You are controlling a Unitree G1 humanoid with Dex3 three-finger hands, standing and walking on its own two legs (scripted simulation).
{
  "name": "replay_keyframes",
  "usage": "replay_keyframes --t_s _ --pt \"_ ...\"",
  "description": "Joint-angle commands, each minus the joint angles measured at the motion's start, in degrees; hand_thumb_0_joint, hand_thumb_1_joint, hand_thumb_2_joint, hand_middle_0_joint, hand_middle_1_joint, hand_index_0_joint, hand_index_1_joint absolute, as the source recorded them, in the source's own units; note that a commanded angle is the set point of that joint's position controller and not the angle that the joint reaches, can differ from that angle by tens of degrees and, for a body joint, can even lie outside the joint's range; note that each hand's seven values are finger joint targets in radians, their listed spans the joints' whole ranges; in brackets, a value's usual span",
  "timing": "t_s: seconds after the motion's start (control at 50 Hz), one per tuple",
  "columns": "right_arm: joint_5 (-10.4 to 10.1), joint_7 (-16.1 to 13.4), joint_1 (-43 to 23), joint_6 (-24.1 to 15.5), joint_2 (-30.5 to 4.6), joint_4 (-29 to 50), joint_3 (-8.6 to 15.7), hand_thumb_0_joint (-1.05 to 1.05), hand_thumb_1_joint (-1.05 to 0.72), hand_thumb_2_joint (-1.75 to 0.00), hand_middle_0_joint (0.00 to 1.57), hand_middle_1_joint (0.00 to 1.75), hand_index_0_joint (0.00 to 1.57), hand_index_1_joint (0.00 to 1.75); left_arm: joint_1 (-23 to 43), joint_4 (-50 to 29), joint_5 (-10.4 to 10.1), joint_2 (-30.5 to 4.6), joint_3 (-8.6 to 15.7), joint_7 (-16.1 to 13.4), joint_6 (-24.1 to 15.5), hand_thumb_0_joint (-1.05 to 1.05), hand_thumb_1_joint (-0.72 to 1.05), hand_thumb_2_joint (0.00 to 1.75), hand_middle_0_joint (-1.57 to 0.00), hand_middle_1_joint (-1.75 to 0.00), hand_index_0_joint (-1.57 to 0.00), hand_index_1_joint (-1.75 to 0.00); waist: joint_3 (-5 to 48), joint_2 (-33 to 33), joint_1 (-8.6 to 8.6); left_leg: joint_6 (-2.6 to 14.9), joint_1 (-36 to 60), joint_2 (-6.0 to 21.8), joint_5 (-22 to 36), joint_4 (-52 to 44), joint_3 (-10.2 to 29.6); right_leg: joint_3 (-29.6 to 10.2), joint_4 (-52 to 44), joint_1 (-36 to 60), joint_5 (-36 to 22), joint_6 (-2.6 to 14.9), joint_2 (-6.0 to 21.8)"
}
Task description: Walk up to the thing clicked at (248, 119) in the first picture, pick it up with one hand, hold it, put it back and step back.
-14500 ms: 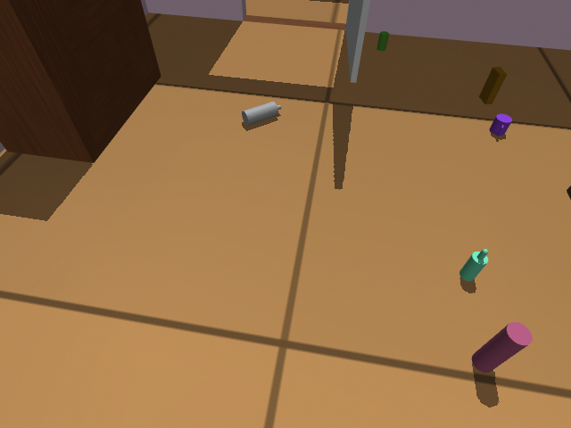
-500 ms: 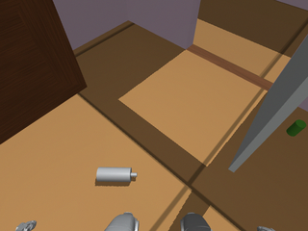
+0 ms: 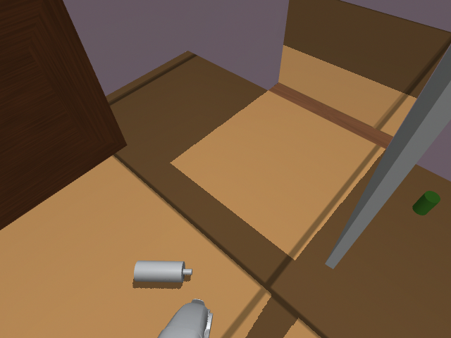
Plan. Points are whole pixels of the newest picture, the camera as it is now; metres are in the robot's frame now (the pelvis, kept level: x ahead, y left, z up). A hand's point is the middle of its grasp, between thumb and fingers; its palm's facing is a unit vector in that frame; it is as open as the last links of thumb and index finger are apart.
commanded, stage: walk up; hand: left
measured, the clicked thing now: (164, 271) +0.46 +0.31 -0.73
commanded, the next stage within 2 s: none
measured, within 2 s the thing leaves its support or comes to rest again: neither
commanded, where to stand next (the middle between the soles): +0.07 +0.04 m, yaw -1 degrees
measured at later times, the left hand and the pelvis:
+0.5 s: hand out of the picture +0.10 +0.33 -0.14, palm faces +0.02 -0.86 -0.51, open 7.4 cm; pelvis +0.01 +0.04 -0.02, yaw +1 degrees
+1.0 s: hand out of the picture +0.02 +0.34 -0.16, palm faces -0.04 -0.95 -0.29, open 7.4 cm; pelvis -0.04 +0.07 +0.00, yaw +0 degrees
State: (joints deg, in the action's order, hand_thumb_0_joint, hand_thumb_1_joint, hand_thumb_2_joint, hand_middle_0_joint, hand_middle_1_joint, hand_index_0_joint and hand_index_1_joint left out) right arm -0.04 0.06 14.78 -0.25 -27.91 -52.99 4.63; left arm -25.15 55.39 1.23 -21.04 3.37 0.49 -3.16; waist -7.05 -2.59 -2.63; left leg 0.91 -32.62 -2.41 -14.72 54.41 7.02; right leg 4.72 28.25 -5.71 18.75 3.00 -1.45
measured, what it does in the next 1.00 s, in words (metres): steps on the spot: left foot, then right foot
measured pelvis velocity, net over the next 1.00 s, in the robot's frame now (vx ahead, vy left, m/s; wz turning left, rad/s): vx -0.04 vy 0.07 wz -0.01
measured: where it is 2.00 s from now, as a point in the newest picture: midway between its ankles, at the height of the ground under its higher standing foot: outside the picture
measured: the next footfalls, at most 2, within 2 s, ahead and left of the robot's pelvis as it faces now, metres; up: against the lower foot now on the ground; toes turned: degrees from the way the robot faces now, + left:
left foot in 0.22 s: +0.10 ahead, +0.13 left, +0.00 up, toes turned +0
right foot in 0.54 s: +0.12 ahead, -0.07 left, +0.00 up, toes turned -2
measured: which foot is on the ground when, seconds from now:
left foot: up 0.00-0.20, down 0.22-0.54, up 0.56-0.76, down 0.78-1.00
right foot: down 0.00-0.26, up 0.28-0.52, down 0.54-0.78, up 0.80-1.00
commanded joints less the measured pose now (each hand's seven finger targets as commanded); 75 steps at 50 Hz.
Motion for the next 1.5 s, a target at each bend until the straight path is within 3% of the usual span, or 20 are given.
replay_keyframes --t_s 0.0,0.14,0.2,0.24,0.32,0.42,0.48,0.54,0.56,0.66,0.74,0.8,0.88,1.06,1.14,1.18,1.2,1.3,1.4,1.48 --pt "-0.42 0.09 -1.76 1.34 -3.1 4.15 0.41 0.0 -0.9 -0.9 0.2 0.3 0.2 0.3 5.98 -6.72 -0.56 -13.75 2.71 -2.83 -1.87 0.0 0.9 0.9 -0.2 -0.3 -0.2 -0.3 0.94 9.5 2.06 0.54 6.18 -0.7 3.83 -5.77 -1.73 -5.96 -4.85 -1.86 -49.46 -5.17 12.78" --pt "1.83 0.99 -8.96 2.47 -5.67 7.29 0.62 0.0 -0.9 -0.9 0.2 0.3 0.2 0.3 1.12 -5.95 -1.41 -17.16 3.58 -5.11 -0.66 0.0 0.9 0.9 -0.2 -0.3 -0.2 -0.3 4.55 11.64 -1.25 2.59 5.16 2.71 -3.82 -15.81 -5.54 -11.95 3.5 7.43 -47.99 0.81 18.29" --pt "3.39 1.42 -2.31 1.01 -7.49 6.8 2.12 0.0 -0.9 -0.9 0.2 0.3 0.2 0.3 2.39 -7.47 -1.54 -16.76 2.68 -5.02 -1.54 0.0 0.9 0.9 -0.2 -0.3 -0.2 -0.3 11.44 6.19 4.5 7.92 25.19 3.36 8.74 -27.92 -2.99 -6.64 18.23 -1.95 -39.84 0.9 13.59" --pt "1.44 1.41 4.48 0.48 -12.65 6.59 4.74 0.0 -0.9 -0.9 0.2 0.3 0.2 0.3 4.21 -8.29 -2.1 -13.52 2.18 -4.89 -1.7 0.0 0.9 0.9 -0.2 -0.3 -0.2 -0.3 15.9 -10.83 8.21 21.86 41.47 21.9 23.26 -29.22 24.26 -0.79 37.46 -26.03 16.77 -3.29 -0.73" --pt "1.63 1.16 -5.51 1.41 -6.85 9.58 2.4 0.0 -0.9 -0.9 0.2 0.3 0.2 0.3 4.83 -7.22 -2.01 -13.73 1.84 -4.52 -1.16 0.0 0.9 0.9 -0.2 -0.3 -0.2 -0.3 2.2 -1.3 3.7 14.68 18.16 14.54 14.74 -32.19 7.65 -5.81 28.78 -21.03 14.19 -1.69 5.18" --pt "2.08 1.61 -9.17 3.36 -5.64 12.15 2.18 0.0 -0.9 -0.9 0.2 0.3 0.2 0.3 3.8 -6.03 -2.98 -12.31 2.32 -6.37 -0.43 0.0 0.9 0.9 -0.2 -0.3 -0.2 -0.3 6.9 -5.12 3.14 12.66 19.13 12.0 42.22 -21.93 2.03 -0.87 16.97 -13.51 -1.08 -4.05 1.93" --pt "0.43 1.46 -12.53 4.19 -5.39 13.04 2.4 0.0 -0.9 -0.9 0.2 0.3 0.2 0.3 1.54 -5.71 -1.74 -13.78 3.44 -5.87 0.27 0.0 0.9 0.9 -0.2 -0.3 -0.2 -0.3 9.06 -2.9 -0.37 8.18 8.94 10.42 20.65 -17.62 2.42 -3.28 9.03 -2.36 -9.45 -1.5 2.14" --pt "0.08 0.17 -8.26 5.67 -4.16 12.16 2.58 0.0 -0.9 -0.9 0.2 0.3 0.2 0.3 7.93 -9.85 0.07 -23.05 5.25 -5.53 0.54 0.0 0.9 0.9 -0.2 -0.3 -0.2 -0.3 8.85 16.65 -0.37 0.21 5.59 -3.43 -23.42 17.37 1.29 -39.01 -8.06 -13.34 -28.74 16.35 32.03" --pt "0.49 -0.09 -6.62 6.33 -6.59 11.36 3.55 0.0 -0.9 -0.9 0.2 0.3 0.2 0.3 10.68 -11.0 -0.13 -21.47 5.03 -5.68 0.55 0.0 0.9 0.9 -0.2 -0.3 -0.2 -0.3 7.07 10.74 0.94 -0.74 6.74 -2.7 -21.41 25.27 6.57 -37.75 -7.43 -17.43 -24.82 16.78 30.56" --pt "-0.96 0.71 5.78 2.01 -8.02 3.99 3.19 0.0 -0.9 -0.9 0.2 0.3 0.2 0.3 21.72 -14.21 3.22 -13.66 3.21 -2.99 2.58 0.0 0.9 0.9 -0.2 -0.3 -0.2 -0.3 12.45 20.14 4.1 -3.71 12.63 -2.18 -16.38 4.18 -10.18 -12.61 -7.47 -13.21 22.04 6.09 10.47" --pt "1.37 -1.72 13.89 -1.71 -7.01 -0.45 3.86 0.0 -0.9 -0.9 0.2 0.3 0.2 0.3 13.38 -12.77 3.52 -15.63 4.82 0.96 6.36 0.0 0.9 0.9 -0.2 -0.3 -0.2 -0.3 10.15 8.13 4.9 -1.87 31.65 -1.42 -8.64 -36.0 -12.63 -9.74 12.19 -18.1 23.94 5.67 6.66" --pt "1.34 -3.39 7.8 -4.22 -20.43 3.68 6.07 0.0 -0.9 -0.9 0.2 0.3 0.2 0.3 22.61 -15.44 2.5 -17.01 4.87 1.16 5.72 0.0 0.9 0.9 -0.2 -0.3 -0.2 -0.3 -8.24 1.63 7.72 13.61 21.56 33.86 -45.35 -49.09 42.59 -20.8 35.14 -51.83 9.61 -1.83 5.37" --pt "1.62 -3.23 1.95 -6.63 -12.05 3.26 3.39 0.0 -0.9 -0.9 0.2 0.3 0.2 0.3 11.74 -9.03 0.79 -16.21 5.92 3.43 5.02 0.0 0.9 0.9 -0.2 -0.3 -0.2 -0.3 -5.62 -2.6 1.74 6.56 21.11 17.88 -16.94 -41.65 9.14 -18.52 32.99 -35.95 -5.54 -3.2 3.04" --pt "2.69 0.56 3.23 -2.58 -9.64 5.29 2.5 0.0 -0.9 -0.9 0.2 0.3 0.2 0.3 13.5 -6.74 -1.12 -13.6 3.11 2.0 1.06 0.0 0.9 0.9 -0.2 -0.3 -0.2 -0.3 -3.89 -14.46 4.75 8.8 17.08 12.67 -12.54 -39.14 -5.6 -2.77 11.31 -17.26 -1.66 -3.97 2.99" --pt "1.48 0.99 9.56 -0.66 -6.07 6.15 1.45 0.0 -0.9 -0.9 0.2 0.3 0.2 0.3 -0.34 -2.51 -0.12 -16.66 4.33 -0.44 -1.32 0.0 0.9 0.9 -0.2 -0.3 -0.2 -0.3 8.95 5.63 -0.34 6.86 17.26 7.93 4.67 -3.6 -10.03 -0.9 -3.75 4.99 -5.19 -3.45 0.34" --pt "-0.09 0.98 9.79 -1.77 -3.44 9.71 -0.23 0.0 -0.9 -0.9 0.2 0.3 0.2 0.3 -1.8 -6.07 0.46 -23.48 5.86 -0.75 -2.02 0.0 0.9 0.9 -0.2 -0.3 -0.2 -0.3 9.91 16.63 -0.68 3.38 -5.95 0.52 -17.64 12.52 -5.11 -42.76 -11.67 12.13 8.19 8.88 23.71" --pt "0.25 0.15 5.11 -1.53 -9.22 9.55 1.94 0.0 -0.9 -0.9 0.2 0.3 0.2 0.3 1.44 -6.86 -0.71 -23.93 5.63 -0.33 -1.84 0.0 0.9 0.9 -0.2 -0.3 -0.2 -0.3 6.51 9.75 -1.16 2.83 -4.07 4.63 -19.29 16.11 -0.15 -45.99 -13.75 2.64 11.33 15.0 27.93" --pt "0.01 0.94 10.28 -1.14 -7.14 4.15 2.06 0.0 -0.9 -0.9 0.2 0.3 0.2 0.3 9.84 -8.61 -0.38 -18.63 3.02 -0.73 -1.53 0.0 0.9 0.9 -0.2 -0.3 -0.2 -0.3 1.8 16.53 3.79 0.8 8.02 6.58 -11.28 1.49 -5.06 -16.18 -8.18 -15.69 -3.49 9.52 15.45" --pt "0.51 0.29 7.84 -1.32 -5.44 1.68 2.06 0.0 -0.9 -0.9 0.2 0.3 0.2 0.3 14.68 -9.05 -1.47 -15.02 0.89 -1.41 0.28 0.0 0.9 0.9 -0.2 -0.3 -0.2 -0.3 6.35 11.69 5.44 0.01 24.47 2.63 5.19 -18.0 -9.55 -10.43 7.63 -23.97 -15.92 5.12 12.26" --pt "0.38 -0.25 -3.06 -1.9 -14.08 4.66 2.99 0.0 -0.9 -0.9 0.2 0.3 0.2 0.3 10.92 -5.49 -2.28 -15.34 1.07 -2.58 2.8 0.0 0.9 0.9 -0.2 -0.3 -0.2 -0.3 6.09 -4.5 2.98 13.65 8.2 23.45 -6.41 -35.75 23.17 -8.71 28.88 -16.08 16.13 -0.88 2.01"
